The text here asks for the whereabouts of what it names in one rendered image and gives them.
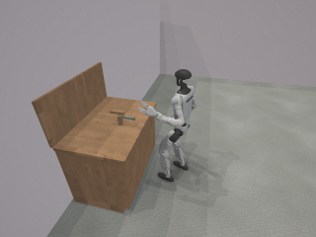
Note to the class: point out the tap lever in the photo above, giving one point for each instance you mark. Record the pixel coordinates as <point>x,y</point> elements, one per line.
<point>127,117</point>

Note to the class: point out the left robot upper arm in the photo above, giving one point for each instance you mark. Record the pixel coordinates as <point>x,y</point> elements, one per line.
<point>177,105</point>

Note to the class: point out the robot left hand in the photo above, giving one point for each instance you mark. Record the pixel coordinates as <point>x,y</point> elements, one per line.
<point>149,110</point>

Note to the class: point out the right robot upper arm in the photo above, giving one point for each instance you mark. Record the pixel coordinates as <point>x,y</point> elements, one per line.
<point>194,103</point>

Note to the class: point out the counter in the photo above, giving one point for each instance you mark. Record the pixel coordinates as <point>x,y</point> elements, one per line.
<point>103,156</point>

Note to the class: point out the robot left forearm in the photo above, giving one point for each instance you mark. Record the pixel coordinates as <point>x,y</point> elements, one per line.
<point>167,120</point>

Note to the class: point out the robot left thigh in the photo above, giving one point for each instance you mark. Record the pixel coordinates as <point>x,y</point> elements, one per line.
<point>167,140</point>

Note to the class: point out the robot torso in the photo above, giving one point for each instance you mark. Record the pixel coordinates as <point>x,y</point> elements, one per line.
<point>187,103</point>

